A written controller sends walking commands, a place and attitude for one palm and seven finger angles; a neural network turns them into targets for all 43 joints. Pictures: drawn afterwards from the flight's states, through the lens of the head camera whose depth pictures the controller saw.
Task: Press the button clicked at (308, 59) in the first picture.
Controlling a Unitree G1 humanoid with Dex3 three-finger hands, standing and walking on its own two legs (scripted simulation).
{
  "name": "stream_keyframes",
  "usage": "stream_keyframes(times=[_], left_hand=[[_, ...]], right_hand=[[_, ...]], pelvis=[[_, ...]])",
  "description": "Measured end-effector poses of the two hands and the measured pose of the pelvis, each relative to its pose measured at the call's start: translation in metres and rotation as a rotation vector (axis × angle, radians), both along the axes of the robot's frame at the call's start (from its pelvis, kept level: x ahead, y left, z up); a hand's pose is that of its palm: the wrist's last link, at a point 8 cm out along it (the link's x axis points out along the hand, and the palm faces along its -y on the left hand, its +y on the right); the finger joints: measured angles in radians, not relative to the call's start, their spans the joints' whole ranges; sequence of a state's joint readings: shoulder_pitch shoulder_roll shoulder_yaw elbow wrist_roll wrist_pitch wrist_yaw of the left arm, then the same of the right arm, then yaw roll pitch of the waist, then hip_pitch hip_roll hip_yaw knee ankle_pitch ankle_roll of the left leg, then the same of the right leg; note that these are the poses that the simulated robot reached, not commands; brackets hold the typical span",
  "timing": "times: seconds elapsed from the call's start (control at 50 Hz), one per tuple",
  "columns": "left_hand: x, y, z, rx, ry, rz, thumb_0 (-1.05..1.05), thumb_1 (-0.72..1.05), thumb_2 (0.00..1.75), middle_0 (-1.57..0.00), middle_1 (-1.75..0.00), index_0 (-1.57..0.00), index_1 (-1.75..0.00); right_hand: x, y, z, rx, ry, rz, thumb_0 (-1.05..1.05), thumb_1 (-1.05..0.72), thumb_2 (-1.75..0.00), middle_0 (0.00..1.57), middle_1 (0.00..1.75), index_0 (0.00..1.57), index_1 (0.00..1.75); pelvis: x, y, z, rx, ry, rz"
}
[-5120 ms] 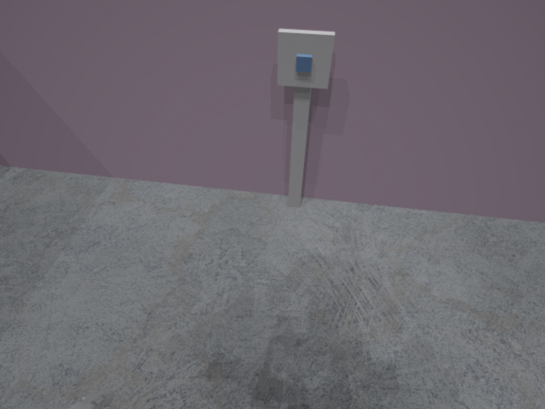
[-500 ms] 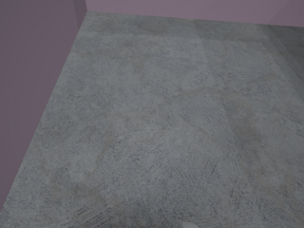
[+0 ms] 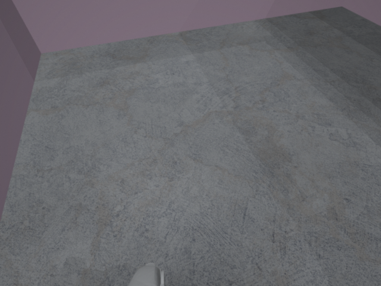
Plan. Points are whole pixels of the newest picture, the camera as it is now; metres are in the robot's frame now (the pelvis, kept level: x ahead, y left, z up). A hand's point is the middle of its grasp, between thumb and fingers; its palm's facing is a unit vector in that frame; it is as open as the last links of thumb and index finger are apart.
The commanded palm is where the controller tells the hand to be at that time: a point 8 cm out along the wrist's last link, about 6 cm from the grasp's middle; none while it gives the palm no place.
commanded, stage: turn to face it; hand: left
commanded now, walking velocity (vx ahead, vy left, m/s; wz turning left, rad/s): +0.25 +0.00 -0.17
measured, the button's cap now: out of the picture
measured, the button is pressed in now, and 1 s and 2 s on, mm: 0 0 0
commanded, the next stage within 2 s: none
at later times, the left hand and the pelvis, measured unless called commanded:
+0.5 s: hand (106, 253) +0.22 +0.24 -0.17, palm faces +0.12 -0.98 -0.18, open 7.3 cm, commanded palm none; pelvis +0.13 +0.06 +0.00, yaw +5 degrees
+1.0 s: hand out of the picture +0.14 +0.21 -0.15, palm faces +0.42 -0.86 -0.29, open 7.3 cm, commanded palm none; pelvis +0.15 -0.01 +0.00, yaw +25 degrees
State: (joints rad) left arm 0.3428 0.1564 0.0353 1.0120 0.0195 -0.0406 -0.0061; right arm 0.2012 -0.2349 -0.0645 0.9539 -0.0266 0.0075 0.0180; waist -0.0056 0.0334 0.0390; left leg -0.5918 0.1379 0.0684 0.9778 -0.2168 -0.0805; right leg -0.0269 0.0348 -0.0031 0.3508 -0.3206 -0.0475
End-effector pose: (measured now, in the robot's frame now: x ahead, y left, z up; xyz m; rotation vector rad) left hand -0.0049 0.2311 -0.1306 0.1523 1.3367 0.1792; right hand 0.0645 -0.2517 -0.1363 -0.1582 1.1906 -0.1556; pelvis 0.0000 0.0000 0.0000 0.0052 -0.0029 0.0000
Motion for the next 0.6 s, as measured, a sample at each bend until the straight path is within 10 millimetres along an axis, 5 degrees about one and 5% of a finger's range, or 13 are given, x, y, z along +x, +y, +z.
stream_keyframes(times=[0.14,0.22,0.32,0.44,0.6], left_hand=[[0.008,0.011,-0.025,-0.052,0.145,0.041,0.0,0.91,0.9,-0.2,-0.3,-0.2,-0.3],[0.035,0.029,-0.045,-0.068,0.191,0.044,0.01,0.91,0.9,-0.2,-0.3,-0.2,-0.3],[0.105,0.048,-0.036,-0.056,0.084,0.021,0.01,0.91,0.9,-0.2,-0.3,-0.2,-0.3],[0.188,0.059,-0.018,-0.037,-0.12,0.035,0.0,0.91,0.9,-0.2,-0.3,-0.2,-0.3],[0.238,0.058,0.0,0.005,-0.226,0.058,0.0,0.91,0.9,-0.2,-0.3,-0.2,-0.3]], right_hand=[[0.093,0.037,0.0,-0.013,-0.07,0.043,0.01,-0.91,-0.9,0.2,0.3,0.19,0.3],[0.127,0.059,-0.004,-0.037,-0.112,0.045,0.0,-0.91,-0.9,0.2,0.3,0.19,0.3],[0.117,0.079,0.001,-0.03,-0.026,0.016,0.0,-0.91,-0.9,0.2,0.3,0.2,0.3],[0.099,0.074,0.004,-0.047,0.11,0.017,-0.01,-0.94,-0.9,0.2,0.3,0.2,0.3],[0.1,0.058,0.001,-0.032,0.166,0.029,0.0,-0.92,-0.9,0.2,0.3,0.2,0.3]], pelvis=[[0.06,0.025,-0.014,-0.026,0.001,-0.032],[0.092,0.042,-0.025,-0.024,-0.019,-0.04],[0.114,0.054,-0.012,-0.028,-0.025,-0.013],[0.126,0.059,-0.003,-0.033,-0.001,0.058],[0.14,0.045,-0.001,-0.03,0.018,0.145]])
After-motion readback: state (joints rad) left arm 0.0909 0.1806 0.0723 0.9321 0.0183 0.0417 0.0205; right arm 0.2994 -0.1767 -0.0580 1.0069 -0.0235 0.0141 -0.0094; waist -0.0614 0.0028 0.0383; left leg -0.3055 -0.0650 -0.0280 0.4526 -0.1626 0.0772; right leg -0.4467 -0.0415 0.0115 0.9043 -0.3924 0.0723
